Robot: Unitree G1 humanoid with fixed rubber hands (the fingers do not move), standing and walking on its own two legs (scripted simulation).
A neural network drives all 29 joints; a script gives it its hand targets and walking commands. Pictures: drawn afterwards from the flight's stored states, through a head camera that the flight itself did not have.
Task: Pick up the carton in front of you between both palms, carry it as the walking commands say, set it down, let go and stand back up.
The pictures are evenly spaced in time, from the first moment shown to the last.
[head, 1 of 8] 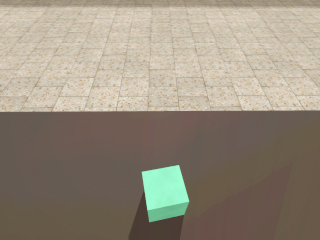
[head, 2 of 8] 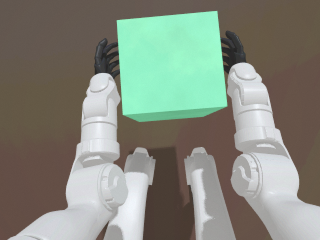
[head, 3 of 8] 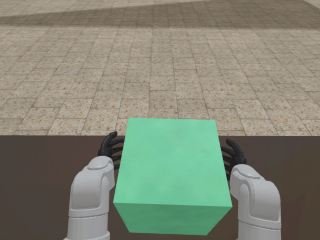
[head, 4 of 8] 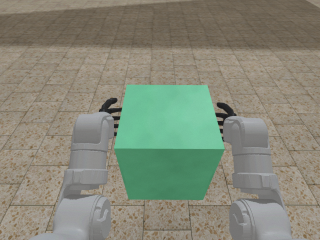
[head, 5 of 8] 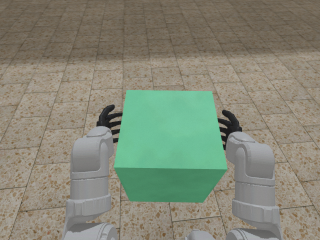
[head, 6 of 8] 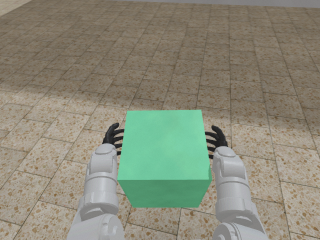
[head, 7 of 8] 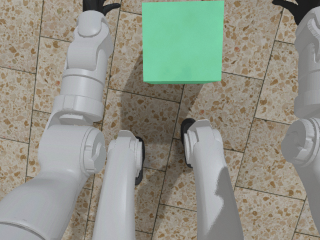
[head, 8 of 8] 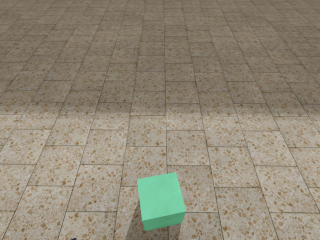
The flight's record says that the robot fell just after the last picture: no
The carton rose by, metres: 0.70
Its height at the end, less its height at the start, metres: -0.11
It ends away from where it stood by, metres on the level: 2.57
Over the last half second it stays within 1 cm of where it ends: yes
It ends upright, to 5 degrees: yes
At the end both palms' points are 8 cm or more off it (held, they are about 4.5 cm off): yes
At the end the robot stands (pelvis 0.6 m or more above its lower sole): yes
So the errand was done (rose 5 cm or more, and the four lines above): yes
